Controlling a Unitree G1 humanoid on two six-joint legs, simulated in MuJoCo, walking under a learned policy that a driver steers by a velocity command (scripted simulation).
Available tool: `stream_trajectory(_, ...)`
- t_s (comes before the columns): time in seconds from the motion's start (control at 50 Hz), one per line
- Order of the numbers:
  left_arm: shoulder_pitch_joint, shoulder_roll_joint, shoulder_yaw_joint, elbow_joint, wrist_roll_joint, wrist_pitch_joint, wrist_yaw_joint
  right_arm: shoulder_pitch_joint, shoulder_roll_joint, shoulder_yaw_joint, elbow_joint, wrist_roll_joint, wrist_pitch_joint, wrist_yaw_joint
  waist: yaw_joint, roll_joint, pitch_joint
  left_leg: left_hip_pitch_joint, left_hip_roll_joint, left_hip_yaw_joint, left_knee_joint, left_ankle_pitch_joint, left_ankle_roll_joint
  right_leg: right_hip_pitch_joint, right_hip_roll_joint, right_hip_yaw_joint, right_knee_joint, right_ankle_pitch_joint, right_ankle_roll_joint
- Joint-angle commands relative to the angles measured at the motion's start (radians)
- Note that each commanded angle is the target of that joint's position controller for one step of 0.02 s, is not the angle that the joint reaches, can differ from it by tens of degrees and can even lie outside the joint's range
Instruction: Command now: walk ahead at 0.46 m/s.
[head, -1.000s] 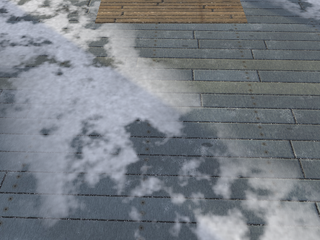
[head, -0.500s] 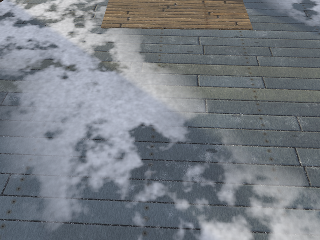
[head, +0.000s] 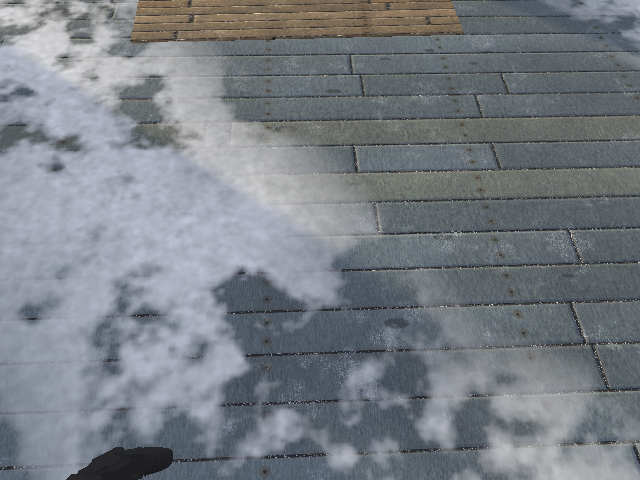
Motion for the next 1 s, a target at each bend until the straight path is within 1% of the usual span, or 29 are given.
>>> stream_trajectory(0.02,0.013,0.123,0.039,-0.060,0.000,-0.017,-0.004,-0.011,-0.194,-0.045,-0.039,-0.001,0.003,-0.006,0.126,0.151,0.032,-0.090,0.261,-0.064,0.115,0.839,0.126,0.175,0.051,-0.023,-0.024,-0.019,-0.048)
stream_trajectory(0.04,0.159,0.157,0.061,-0.017,-0.003,-0.014,0.002,-0.027,-0.192,-0.045,-0.047,-0.008,0.013,-0.005,0.201,0.156,-0.062,-0.109,0.233,-0.034,0.286,0.986,0.105,0.355,0.083,-0.041,-0.019,-0.031,-0.074)
stream_trajectory(0.06,0.329,0.199,0.084,0.032,-0.006,-0.007,0.011,-0.045,-0.184,-0.039,-0.065,-0.016,0.018,-0.002,0.278,0.145,-0.166,-0.244,0.192,-0.015,0.508,0.924,0.074,0.609,0.042,0.007,-0.009,-0.040,-0.109)
stream_trajectory(0.08,0.484,0.299,0.107,0.061,0.023,-0.001,0.019,0.053,-0.073,-0.008,-0.091,-0.025,0.006,0.011,0.254,-0.072,-0.343,-0.612,0.060,0.011,0.912,0.492,0.019,1.010,-0.233,0.419,-0.035,-0.207,-0.249)
stream_trajectory(0.1,0.503,0.259,0.092,0.076,0.021,0.003,0.014,0.074,-0.018,0.009,-0.076,-0.001,-0.023,0.018,0.235,-0.225,-0.462,-0.779,-0.061,-0.102,1.168,-0.177,0.006,1.077,-0.373,0.837,-0.270,-0.395,-0.333)
stream_trajectory(0.12,0.396,0.189,0.069,0.068,0.012,-0.003,0.010,-0.032,-0.117,-0.019,-0.110,0.030,-0.048,0.022,0.221,-0.167,-0.274,-0.889,0.006,-0.154,1.260,-0.153,0.036,0.927,-0.325,0.753,-0.316,-0.447,-0.270)
stream_trajectory(0.14,0.299,0.144,0.056,0.046,0.013,-0.008,0.011,-0.129,-0.152,-0.028,-0.142,0.047,-0.060,0.020,0.191,-0.099,-0.144,-0.903,0.060,-0.122,1.247,-0.068,0.056,0.756,-0.294,0.587,-0.332,-0.369,-0.230)
stream_trajectory(0.16,0.225,0.114,0.045,0.037,0.022,-0.015,0.004,-0.175,-0.152,-0.034,-0.148,0.037,-0.059,0.011,0.152,-0.008,-0.065,-0.851,0.107,-0.101,1.178,0.014,0.059,0.584,-0.250,0.452,-0.364,-0.229,-0.202)
stream_trajectory(0.2,0.180,0.079,0.035,0.044,0.038,-0.025,-0.003,-0.128,-0.116,-0.043,-0.138,0.012,-0.031,0.002,0.081,-0.035,-0.042,-0.726,0.159,-0.106,1.088,0.086,0.058,0.424,-0.185,0.305,-0.415,-0.127,-0.181)
stream_trajectory(0.22,0.190,0.089,0.038,0.055,0.036,-0.027,-0.003,-0.110,-0.091,-0.041,-0.135,0.012,-0.019,0.001,0.067,-0.056,-0.032,-0.700,0.164,-0.099,1.057,0.080,0.051,0.377,-0.183,0.277,-0.440,-0.112,-0.199)
stream_trajectory(0.26,0.224,0.103,0.039,0.077,0.031,-0.032,0.006,-0.161,-0.100,-0.047,-0.159,0.007,-0.005,-0.002,0.062,-0.039,0.014,-0.742,0.175,-0.084,0.982,0.120,0.031,0.338,-0.170,0.217,-0.475,-0.067,-0.208)
stream_trajectory(0.34,0.303,0.146,0.046,0.099,0.030,-0.023,0.036,-0.347,-0.105,-0.050,-0.227,-0.008,-0.012,0.005,0.102,-0.016,0.044,-0.854,0.173,-0.063,0.707,0.355,0.002,0.399,-0.150,0.152,-0.491,0.002,-0.191)
stream_trajectory(0.4,0.368,0.163,0.047,0.114,0.020,-0.017,0.045,-0.476,-0.086,-0.039,-0.260,-0.001,-0.022,0.020,0.146,-0.013,0.050,-0.797,0.125,-0.013,0.512,0.478,0.000,0.426,-0.127,0.098,-0.491,0.010,-0.162)
stream_trajectory(0.48,0.450,0.168,0.053,0.151,0.009,0.002,0.050,-0.581,-0.100,-0.034,-0.304,0.009,-0.027,0.043,0.176,-0.012,0.071,-0.835,0.105,-0.024,0.402,0.446,0.016,0.585,-0.183,0.107,-0.436,0.018,-0.155)
stream_trajectory(0.52,0.462,0.176,0.058,0.157,0.007,0.015,0.052,-0.593,-0.117,-0.037,-0.322,0.010,-0.031,0.053,0.164,-0.023,0.063,-0.829,0.093,-0.023,0.369,0.365,0.038,0.662,-0.215,0.120,-0.383,0.077,-0.139)
stream_trajectory(0.56,0.435,0.195,0.065,0.150,0.011,0.026,0.053,-0.514,-0.154,-0.052,-0.312,0.011,-0.036,0.057,0.106,-0.052,0.005,-0.694,0.050,0.011,0.349,0.289,0.069,0.695,-0.217,0.109,-0.274,0.316,-0.116)
stream_trajectory(0.58,0.414,0.187,0.061,0.144,0.015,0.033,0.052,-0.381,-0.190,-0.074,-0.274,0.010,-0.036,0.054,0.033,-0.050,-0.077,-0.511,0.015,0.041,0.333,0.291,0.096,0.670,-0.175,0.072,-0.113,0.469,-0.093)
stream_trajectory(0.6,0.413,0.154,0.045,0.125,0.027,0.035,0.052,-0.189,-0.252,-0.099,-0.225,0.004,-0.035,0.046,-0.040,-0.017,-0.218,-0.212,0.085,-0.033,0.374,0.308,0.146,0.522,-0.120,0.030,0.138,0.388,-0.060)
stream_trajectory(0.62,0.538,0.031,0.007,0.110,0.031,0.017,0.041,-0.053,-0.361,-0.126,-0.193,-0.016,-0.029,0.043,-0.010,0.215,-0.388,0.213,0.353,-0.493,0.329,0.155,0.314,0.099,0.044,-0.014,0.555,-0.027,0.018)
stream_trajectory(0.64,0.521,0.053,0.008,0.126,0.016,-0.011,0.035,-0.042,-0.285,-0.103,-0.188,-0.009,-0.026,0.046,-0.020,0.258,-0.449,0.262,0.415,-0.769,0.163,0.055,0.349,-0.057,0.097,0.131,0.717,-0.535,0.015)
stream_trajectory(0.66,0.421,0.154,0.035,0.097,-0.015,-0.029,0.030,-0.133,-0.225,-0.082,-0.201,-0.002,-0.028,0.045,-0.009,0.203,-0.287,0.141,0.378,-0.627,0.150,0.028,0.284,-0.153,0.029,0.157,0.786,-0.497,-0.009)
stream_trajectory(0.68,0.348,0.162,0.036,0.078,-0.021,-0.036,0.033,-0.226,-0.190,-0.070,-0.226,-0.004,-0.028,0.042,0.017,0.133,-0.185,-0.013,0.341,-0.482,0.130,0.099,0.250,-0.150,-0.028,0.128,0.756,-0.403,-0.020)
stream_trajectory(0.7,0.308,0.153,0.041,0.074,-0.005,-0.032,0.041,-0.292,-0.156,-0.058,-0.235,-0.012,-0.028,0.046,0.047,0.062,-0.101,-0.165,0.295,-0.371,0.087,0.186,0.226,-0.111,-0.066,0.107,0.683,-0.327,-0.020)
stream_trajectory(0.72,0.323,0.138,0.047,0.077,0.009,-0.021,0.045,-0.314,-0.139,-0.053,-0.235,-0.022,-0.035,0.051,0.082,0.095,-0.072,-0.264,0.266,-0.293,0.069,0.312,0.208,-0.034,-0.099,0.117,0.623,-0.278,-0.019)
stream_trajectory(0.76,0.365,0.089,0.043,0.093,0.012,0.006,0.047,-0.319,-0.135,-0.054,-0.221,-0.019,-0.039,0.055,0.117,0.098,-0.061,-0.346,0.236,-0.228,0.010,0.322,0.224,0.032,-0.112,0.106,0.569,-0.242,-0.002)
stream_trajectory(0.8,0.333,0.074,0.042,0.077,0.014,0.021,0.051,-0.292,-0.172,-0.062,-0.204,-0.019,-0.042,0.045,0.126,0.094,-0.026,-0.371,0.240,-0.183,-0.023,0.375,0.245,-0.012,-0.119,0.097,0.498,-0.184,0.018)
stream_trajectory(0.86,0.208,0.083,0.047,0.035,0.026,0.017,0.050,-0.240,-0.178,-0.064,-0.181,-0.013,-0.034,0.027,0.097,0.064,0.007,-0.331,0.214,-0.124,-0.041,0.390,0.224,-0.084,-0.114,0.088,0.299,-0.021,0.042)
stream_trajectory(0.92,0.101,0.059,0.038,0.006,0.022,0.007,0.038,-0.195,-0.190,-0.065,-0.164,-0.006,-0.029,0.017,0.064,0.073,0.022,-0.320,0.187,-0.067,-0.049,0.381,0.196,-0.041,-0.078,0.053,0.106,0.121,0.041)
stream_trajectory(1.0,-0.010,0.064,0.032,-0.032,0.013,0.002,0.021,-0.123,-0.197,-0.070,-0.123,0.004,-0.017,0.013,0.032,0.074,0.055,-0.210,0.227,-0.064,-0.023,0.362,0.190,-0.053,-0.052,0.047,-0.009,0.122,0.026)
